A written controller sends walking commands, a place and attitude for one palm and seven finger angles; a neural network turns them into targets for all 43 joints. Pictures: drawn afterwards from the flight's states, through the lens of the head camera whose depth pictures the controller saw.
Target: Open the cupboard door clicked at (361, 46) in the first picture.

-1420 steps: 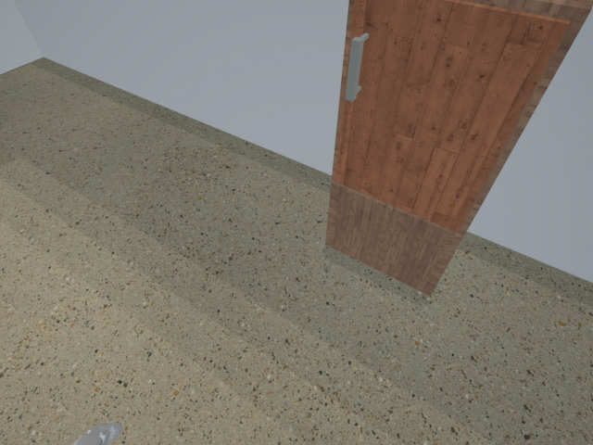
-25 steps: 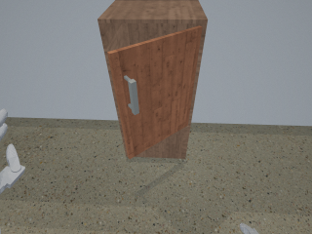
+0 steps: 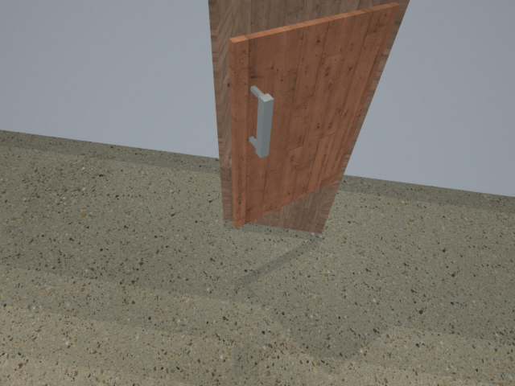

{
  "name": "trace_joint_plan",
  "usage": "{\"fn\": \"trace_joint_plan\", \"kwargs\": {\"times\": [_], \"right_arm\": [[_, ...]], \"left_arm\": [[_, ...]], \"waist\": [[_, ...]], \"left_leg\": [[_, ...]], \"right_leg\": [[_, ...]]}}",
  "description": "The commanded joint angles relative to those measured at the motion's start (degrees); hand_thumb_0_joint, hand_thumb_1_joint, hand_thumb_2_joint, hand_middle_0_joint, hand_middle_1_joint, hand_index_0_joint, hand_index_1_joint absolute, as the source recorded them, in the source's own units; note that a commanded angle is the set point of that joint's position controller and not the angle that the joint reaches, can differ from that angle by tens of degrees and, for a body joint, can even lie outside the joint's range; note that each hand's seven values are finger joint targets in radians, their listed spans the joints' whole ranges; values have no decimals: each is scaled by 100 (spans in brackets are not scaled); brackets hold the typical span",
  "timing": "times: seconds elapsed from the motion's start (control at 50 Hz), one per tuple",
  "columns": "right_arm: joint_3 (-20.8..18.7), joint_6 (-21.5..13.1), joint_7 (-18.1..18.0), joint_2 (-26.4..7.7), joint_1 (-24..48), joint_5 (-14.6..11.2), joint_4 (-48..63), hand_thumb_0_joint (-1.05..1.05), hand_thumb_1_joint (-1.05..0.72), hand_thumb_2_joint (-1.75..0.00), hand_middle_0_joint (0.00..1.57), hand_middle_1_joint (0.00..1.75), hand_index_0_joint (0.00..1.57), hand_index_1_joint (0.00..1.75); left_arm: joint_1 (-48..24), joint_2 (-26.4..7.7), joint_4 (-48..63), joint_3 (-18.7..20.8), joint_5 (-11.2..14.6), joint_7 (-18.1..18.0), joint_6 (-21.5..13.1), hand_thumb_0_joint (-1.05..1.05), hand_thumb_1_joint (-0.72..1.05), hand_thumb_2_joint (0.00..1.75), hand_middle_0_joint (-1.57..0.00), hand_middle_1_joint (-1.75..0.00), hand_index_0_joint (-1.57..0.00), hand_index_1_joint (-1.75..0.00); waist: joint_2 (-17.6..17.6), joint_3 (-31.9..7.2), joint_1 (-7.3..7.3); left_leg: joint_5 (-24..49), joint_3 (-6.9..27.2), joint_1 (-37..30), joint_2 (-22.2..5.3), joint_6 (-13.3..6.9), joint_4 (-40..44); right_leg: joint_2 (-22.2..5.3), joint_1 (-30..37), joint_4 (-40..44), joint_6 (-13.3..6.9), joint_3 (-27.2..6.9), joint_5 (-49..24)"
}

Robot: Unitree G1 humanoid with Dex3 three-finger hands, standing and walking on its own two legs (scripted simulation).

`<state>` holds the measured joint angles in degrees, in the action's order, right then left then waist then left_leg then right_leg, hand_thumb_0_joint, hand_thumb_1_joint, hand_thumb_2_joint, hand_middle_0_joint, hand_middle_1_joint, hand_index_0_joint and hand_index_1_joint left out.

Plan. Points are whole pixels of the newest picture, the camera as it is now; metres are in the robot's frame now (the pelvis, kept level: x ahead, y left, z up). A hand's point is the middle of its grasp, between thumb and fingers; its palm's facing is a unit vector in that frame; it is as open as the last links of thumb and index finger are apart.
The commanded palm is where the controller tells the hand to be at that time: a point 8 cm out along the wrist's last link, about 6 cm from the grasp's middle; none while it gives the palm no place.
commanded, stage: let the arm hang, fingers relaxed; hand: left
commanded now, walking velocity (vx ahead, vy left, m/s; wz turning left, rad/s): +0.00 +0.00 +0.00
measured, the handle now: (258, 122) +0.61 +0.05 +0.05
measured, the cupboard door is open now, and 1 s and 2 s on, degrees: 39 39 39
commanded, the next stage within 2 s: look to check the result in 0.72 s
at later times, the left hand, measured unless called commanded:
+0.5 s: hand out of the picture +0.02 +0.19 -0.17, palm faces +0.00 -0.98 -0.20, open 7.4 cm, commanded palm none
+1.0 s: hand out of the picture +0.02 +0.18 -0.17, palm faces -0.01 -0.98 -0.19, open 7.4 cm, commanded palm none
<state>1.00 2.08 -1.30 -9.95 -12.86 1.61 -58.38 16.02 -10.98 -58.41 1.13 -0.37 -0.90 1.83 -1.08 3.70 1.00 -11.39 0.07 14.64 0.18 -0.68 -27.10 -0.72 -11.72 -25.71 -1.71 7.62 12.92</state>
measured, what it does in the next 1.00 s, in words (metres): stands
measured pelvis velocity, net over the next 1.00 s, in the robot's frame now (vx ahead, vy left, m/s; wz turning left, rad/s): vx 0.02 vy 0.01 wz -0.04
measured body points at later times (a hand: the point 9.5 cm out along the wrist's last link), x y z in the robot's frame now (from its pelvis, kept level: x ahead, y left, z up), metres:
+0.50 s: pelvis +0.01 +0.02 +0.00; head +0.02 +0.01 +0.45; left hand +0.02 +0.25 -0.15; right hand +0.00 -0.19 -0.16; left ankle +0.04 +0.11 -0.74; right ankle +0.01 -0.10 -0.74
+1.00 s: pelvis +0.02 +0.01 +0.01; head +0.04 +0.00 +0.46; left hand +0.02 +0.23 -0.15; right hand +0.00 -0.20 -0.16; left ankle +0.04 +0.11 -0.74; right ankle +0.01 -0.10 -0.74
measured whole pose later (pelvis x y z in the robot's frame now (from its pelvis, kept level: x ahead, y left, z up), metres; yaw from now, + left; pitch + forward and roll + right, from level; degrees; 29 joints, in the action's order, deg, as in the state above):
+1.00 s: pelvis +0.02 +0.01 +0.01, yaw -2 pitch -1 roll +0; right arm 0.5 0.3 -1.8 -8.6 -14.7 1.0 -66.6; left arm 14.9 -7.9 -67.0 0.1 -0.2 -1.6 -0.7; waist 1.0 3.1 -0.3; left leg -10.3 -2.5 9.6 1.3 -1.7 -21.0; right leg -1.7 -8.9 -22.4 -0.5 5.0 12.5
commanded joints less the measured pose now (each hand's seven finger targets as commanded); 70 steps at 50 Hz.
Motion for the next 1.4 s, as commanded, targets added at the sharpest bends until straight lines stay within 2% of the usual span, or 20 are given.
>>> {"fn": "trace_joint_plan", "kwargs": {"times": [0.0, 0.08, 0.18, 0.22, 0.26, 0.32, 0.42, 0.48, 0.52, 0.56, 0.64, 0.7, 0.78, 1.04, 1.12, 1.16, 1.22, 1.28, 1.34, 1.38], "right_arm": [[-188, -171, -33, -691, -169, -26, 20, 0, -90, -90, 20, 30, 20, 30], [-194, -190, -54, -728, -316, -49, -222, 0, -90, -90, 20, 30, 20, 30], [-185, -209, -66, -716, -464, -69, -423, 0, -90, -90, 20, 30, 20, 30], [-175, -209, -70, -651, -504, -56, -496, 0, -90, -90, 20, 30, 20, 30], [-169, -212, -68, -612, -523, -54, -551, 0, -90, -90, 20, 30, 20, 30], [-157, -216, -58, -531, -563, -49, -593, 0, -90, -90, 20, 30, 20, 30], [-143, -237, -51, -419, -575, -39, -656, 0, -90, -90, 20, 30, 20, 30], [-152, -254, -50, -393, -595, -48, -661, 0, -90, -90, 20, 30, 20, 30], [-141, -252, -50, -346, -607, -32, -683, 0, -90, -90, 20, 30, 20, 30], [-143, -252, -52, -357, -603, -31, -684, 0, -90, -90, 20, 30, 20, 30], [-145, -264, -51, -360, -606, -37, -687, 0, -90, -90, 20, 30, 20, 30], [-143, -254, -54, -353, -599, -38, -685, 0, -90, -90, 20, 30, 20, 30], [-150, -259, -62, -406, -601, -56, -677, 0, -90, -90, 20, 30, 20, 30], [-135, -261, -77, -420, -507, -53, -716, 0, -90, -90, 20, 30, 20, 30], [-138, -251, -76, -442, -488, -53, -704, 0, -90, -90, 20, 30, 20, 30], [-143, -252, -76, -465, -471, -50, -704, 0, -90, -90, 20, 30, 20, 30], [-151, -273, -78, -508, -435, -53, -679, 0, -90, -90, 20, 30, 20, 30], [-157, -283, -83, -554, -385, -60, -674, 0, -90, -90, 20, 30, 20, 30], [-144, -282, -79, -548, -365, -52, -688, 0, -90, -90, 20, 30, 20, 30], [-157, -284, -79, -602, -352, -60, -661, 0, -90, -90, 20, 30, 20, 30]], "left_arm": [[97, -588, -176, 72, -30, -3, -221, 0, 90, 90, -20, -30, -20, -30], [261, -571, -541, 34, -31, -14, -226, 0, 90, 90, -20, -30, -20, -30], [388, -577, -770, 2, -26, -43, -237, 0, 90, 90, -20, -30, -20, -30], [381, -515, -819, -5, -24, -57, -223, 0, 90, 90, -20, -30, -20, -30], [392, -487, -840, -11, -28, -69, -217, 0, 90, 90, -20, -30, -20, -30], [397, -459, -842, -13, -23, -83, -223, 0, 90, 90, -20, -30, -20, -30], [363, -384, -794, 0, -21, -102, -235, 0, 90, 90, -20, -30, -20, -30], [311, -397, -743, 26, -27, -112, -255, 0, 90, 90, -20, -30, -20, -30], [268, -349, -741, 18, -14, -112, -247, 0, 90, 90, -20, -30, -20, -30], [250, -372, -727, 25, -15, -109, -253, 0, 90, 90, -20, -30, -20, -30], [209, -398, -699, 29, -6, -106, -273, 0, 90, 90, -20, -30, -20, -30], [188, -386, -688, 26, -6, -106, -272, 0, 90, 90, -20, -30, -20, -30], [196, -418, -688, 32, -8, -106, -290, 0, 90, 90, -20, -30, -20, -30], [261, -393, -761, 7, 2, -110, -316, 0, 90, 90, -20, -30, -20, -30], [232, -401, -754, 7, -2, -108, -311, 0, 90, 90, -20, -30, -20, -30], [237, -398, -750, 8, -1, -107, -316, 0, 90, 90, -20, -30, -20, -30], [214, -447, -736, 21, 0, -102, -332, 0, 90, 90, -20, -30, -20, -30], [183, -490, -718, 41, -7, -106, -340, 0, 90, 90, -20, -30, -20, -30], [138, -503, -725, 29, 0, -96, -328, 0, 90, 90, -20, -30, -20, -30], [142, -547, -704, 44, -7, -99, -342, 0, 90, 90, -20, -30, -20, -30]], "waist": [[493, -402, -121], [339, -186, -99], [101, -157, -108], [165, -56, -132], [69, 37, -123], [30, 67, -122], [161, 88, -113], [57, 74, -97], [155, 159, -109], [283, 120, -120], [96, 48, -116], [171, 100, -133], [33, -35, -134], [159, -21, -152], [80, 71, -161], [152, 3, -163], [54, -88, -151], [173, -95, -132], [113, 13, -136], [55, -69, -123]], "left_leg": [[-514, 678, 29, -598, -134, 1081], [-536, 720, -28, -629, -160, 1245], [-192, 636, -208, -616, -167, 1175], [-264, 657, -170, -619, -160, 1237], [-269, 643, -123, -616, -163, 1251], [-172, 591, -124, -580, -157, 1224], [17, 540, -124, -539, -139, 1181], [261, 485, -147, -533, -143, 1107], [193, 471, -112, -518, -127, 1130], [191, 450, -124, -517, -119, 1123], [384, 417, -219, -521, -119, 1059], [390, 413, -244, -518, -118, 1044], [514, 389, -381, -538, -126, 1003], [680, 347, -513, -543, -113, 958], [564, 359, -475, -549, -108, 991], [527, 348, -498, -546, -102, 990], [751, 362, -574, -561, -119, 964], [856, 361, -574, -570, -118, 952], [794, 378, -525, -567, -107, 1007], [874, 380, -591, -573, -117, 976]], "right_leg": [[-528, 386, 717, -79, -702, 153], [-528, 248, 718, -61, -646, 170], [-570, 166, 715, -47, -662, 127], [-569, 100, 681, -39, -683, 162], [-570, 80, 669, -27, -692, 152], [-585, 79, 655, -24, -698, 130], [-594, 95, 635, -20, -722, 30], [-608, 151, 661, -18, -720, -105], [-612, 122, 674, -17, -748, -46], [-609, 162, 690, -23, -768, -84], [-624, 204, 713, -31, -765, -180], [-620, 166, 745, -38, -775, -167], [-615, 210, 764, -38, -789, -248], [-633, 224, 846, -54, -817, -424], [-622, 190, 885, -49, -816, -303], [-623, 221, 907, -55, -848, -276], [-637, 292, 870, -61, -831, -493], [-636, 347, 874, -64, -803, -598], [-647, 324, 892, -59, -793, -527], [-642, 365, 898, -64, -791, -613]]}}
